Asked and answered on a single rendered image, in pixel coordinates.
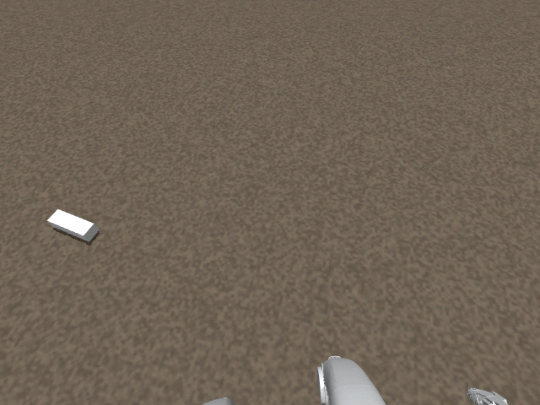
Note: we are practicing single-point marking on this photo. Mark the carton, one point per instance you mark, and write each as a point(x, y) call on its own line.
point(73, 225)

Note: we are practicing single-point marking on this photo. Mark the right robot hand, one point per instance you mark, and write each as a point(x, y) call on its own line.
point(481, 397)

